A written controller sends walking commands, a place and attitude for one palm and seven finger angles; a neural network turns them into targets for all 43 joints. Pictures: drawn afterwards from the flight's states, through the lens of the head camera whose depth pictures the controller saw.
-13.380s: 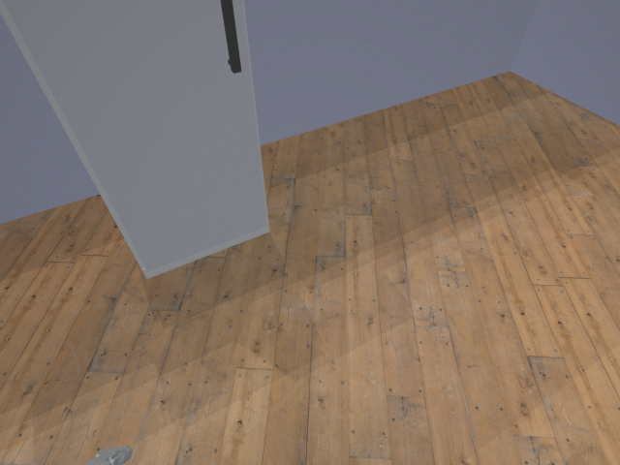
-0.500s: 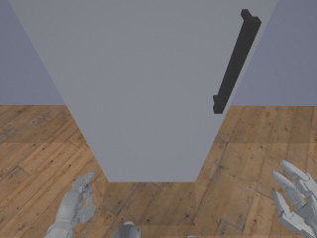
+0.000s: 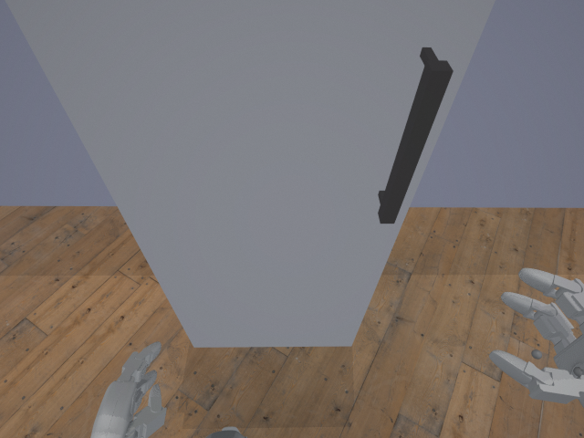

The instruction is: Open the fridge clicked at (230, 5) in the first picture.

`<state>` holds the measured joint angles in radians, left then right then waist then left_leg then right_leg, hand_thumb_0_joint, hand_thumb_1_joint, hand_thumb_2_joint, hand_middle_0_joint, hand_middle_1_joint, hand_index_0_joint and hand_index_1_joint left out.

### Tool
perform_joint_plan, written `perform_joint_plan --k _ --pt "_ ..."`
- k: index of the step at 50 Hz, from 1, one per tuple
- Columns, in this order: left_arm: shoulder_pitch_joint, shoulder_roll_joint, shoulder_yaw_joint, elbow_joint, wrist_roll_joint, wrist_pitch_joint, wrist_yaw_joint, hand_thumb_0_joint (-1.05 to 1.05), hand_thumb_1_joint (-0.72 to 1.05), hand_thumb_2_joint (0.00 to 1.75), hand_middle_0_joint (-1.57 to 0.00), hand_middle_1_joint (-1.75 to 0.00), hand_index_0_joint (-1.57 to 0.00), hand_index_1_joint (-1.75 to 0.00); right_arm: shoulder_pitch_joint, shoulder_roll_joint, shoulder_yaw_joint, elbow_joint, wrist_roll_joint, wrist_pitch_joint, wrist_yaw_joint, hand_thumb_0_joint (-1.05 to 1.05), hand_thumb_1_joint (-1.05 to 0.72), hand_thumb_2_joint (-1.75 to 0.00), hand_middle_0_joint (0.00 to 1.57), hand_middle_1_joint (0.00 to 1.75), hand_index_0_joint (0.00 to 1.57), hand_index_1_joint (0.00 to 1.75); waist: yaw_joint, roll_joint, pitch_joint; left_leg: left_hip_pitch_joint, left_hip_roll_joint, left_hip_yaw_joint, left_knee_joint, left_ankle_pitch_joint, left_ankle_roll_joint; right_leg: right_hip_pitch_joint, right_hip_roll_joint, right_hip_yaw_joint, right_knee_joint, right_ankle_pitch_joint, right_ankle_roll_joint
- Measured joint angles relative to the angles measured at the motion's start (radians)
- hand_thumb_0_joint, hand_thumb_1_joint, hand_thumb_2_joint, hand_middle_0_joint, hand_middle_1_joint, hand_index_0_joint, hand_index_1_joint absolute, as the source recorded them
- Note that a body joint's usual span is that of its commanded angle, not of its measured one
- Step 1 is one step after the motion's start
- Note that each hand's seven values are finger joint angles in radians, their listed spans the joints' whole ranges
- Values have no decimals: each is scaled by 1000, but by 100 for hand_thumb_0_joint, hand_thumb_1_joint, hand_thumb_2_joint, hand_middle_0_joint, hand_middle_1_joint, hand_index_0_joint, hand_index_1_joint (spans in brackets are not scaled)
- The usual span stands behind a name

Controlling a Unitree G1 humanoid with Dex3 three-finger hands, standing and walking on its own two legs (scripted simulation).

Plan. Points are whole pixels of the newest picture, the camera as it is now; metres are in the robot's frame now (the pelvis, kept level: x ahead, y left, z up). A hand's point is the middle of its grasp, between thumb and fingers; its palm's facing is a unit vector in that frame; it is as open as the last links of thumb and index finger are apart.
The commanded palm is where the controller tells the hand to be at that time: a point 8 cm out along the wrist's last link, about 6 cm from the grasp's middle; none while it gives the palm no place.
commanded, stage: raise the hand to about handle height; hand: right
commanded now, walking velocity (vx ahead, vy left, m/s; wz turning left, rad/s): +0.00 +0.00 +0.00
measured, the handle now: (403, 148) +0.45 -0.12 +0.18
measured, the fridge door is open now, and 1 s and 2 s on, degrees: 0 0 0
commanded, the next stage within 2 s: move the hooked fingers beside the handle in 1.26 s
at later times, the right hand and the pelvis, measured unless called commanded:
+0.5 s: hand (582, 282) +0.27 -0.28 +0.16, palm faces +0.05 +0.99 -0.09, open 13.7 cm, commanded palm +0.24 -0.32 +0.17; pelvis +0.02 -0.01 +0.03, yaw +0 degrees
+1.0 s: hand (582, 232) +0.31 -0.28 +0.19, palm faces +0.04 +1.00 -0.08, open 13.9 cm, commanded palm +0.27 -0.32 +0.20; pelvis +0.03 +0.00 +0.03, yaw +0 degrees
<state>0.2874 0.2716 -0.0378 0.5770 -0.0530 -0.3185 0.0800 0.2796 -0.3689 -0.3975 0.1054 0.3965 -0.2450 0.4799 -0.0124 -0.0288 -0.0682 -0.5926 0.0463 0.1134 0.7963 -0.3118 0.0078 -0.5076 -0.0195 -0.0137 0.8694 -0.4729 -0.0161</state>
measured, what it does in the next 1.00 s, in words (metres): stands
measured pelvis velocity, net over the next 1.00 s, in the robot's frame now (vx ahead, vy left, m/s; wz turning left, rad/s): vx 0.03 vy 0.00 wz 0.00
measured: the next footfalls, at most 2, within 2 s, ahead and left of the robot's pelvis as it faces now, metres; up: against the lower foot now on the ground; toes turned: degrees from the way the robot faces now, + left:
none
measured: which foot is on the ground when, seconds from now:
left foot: down 0.00-1.00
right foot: down 0.00-1.00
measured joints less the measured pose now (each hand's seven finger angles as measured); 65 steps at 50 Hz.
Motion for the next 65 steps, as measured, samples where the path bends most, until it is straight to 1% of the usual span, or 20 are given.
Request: perform_joint_plan --k 7,13,20,24,29,41,45,48,54,65 --pt "-4 5 -5 15 -3 -13 14 1 90 90 -20 -30 -20 -30 -49 -4 5 -10 -25 51 -18 0 4 -50 27 91 27 90 -8 0 8 76 3 -2 -57 15 -8 76 7 -3 -60 17 -7" --pt "-15 -2 -15 14 -4 -19 18 1 90 90 -20 -30 -20 -30 -99 -20 -10 -17 -30 106 -22 0 18 -44 28 100 28 99 -15 -5 10 147 2 -2 -115 31 -13 147 10 -4 -120 34 -9" --pt "-28 -7 -30 13 -6 -6 21 1 90 90 -20 -30 -20 -30 -166 -42 -30 -2 -39 183 -14 0 34 -37 29 110 30 110 -25 -11 15 210 3 -2 -173 49 -17 211 15 -4 -183 56 -12" --pt "-29 -9 -35 17 -8 4 25 1 90 90 -20 -30 -20 -30 -206 -54 -38 8 -45 214 -12 -1 42 -34 29 115 30 114 -31 -13 20 239 3 -1 -202 58 -18 241 17 -4 -217 69 -12" --pt "-26 -8 -40 26 -10 17 29 1 90 90 -20 -30 -20 -30 -260 -69 -49 18 -55 250 -11 -1 47 -31 30 118 30 118 -33 -17 30 272 3 1 -233 68 -17 275 19 -2 -255 84 -10" --pt "-20 3 -41 39 -21 53 30 1 90 90 -20 -30 -20 -30 -391 -125 -85 88 -55 336 10 -1 49 -30 30 120 31 119 -26 -27 30 312 1 3 -281 82 -11 325 20 0 -326 113 -3" --pt "-24 9 -36 29 -25 68 23 1 90 90 -20 -30 -20 -30 -391 -130 -88 107 -54 359 19 -1 50 -30 30 120 31 120 -20 -30 26 306 -2 1 -282 83 -8 323 18 -3 -332 116 -1" --pt "-26 13 -30 22 -24 71 22 1 90 90 -20 -30 -20 -30 -370 -116 -83 88 -56 363 16 -1 50 -30 30 120 31 120 -19 -32 29 303 -4 -2 -279 81 -7 322 15 -5 -331 114 1" --pt "-29 10 -26 25 -23 70 31 1 90 90 -20 -30 -20 -30 -352 -90 -83 64 -61 344 -5 -1 50 -30 30 120 31 120 -24 -26 32 310 -8 1 -277 77 -3 330 11 -3 -332 113 5" --pt "-40 6 -33 30 -27 67 41 1 90 90 -20 -30 -20 -30 -369 -104 -73 90 -67 349 0 -1 50 -30 30 120 31 120 -27 -32 33 316 -8 6 -275 76 0 333 11 3 -330 114 8"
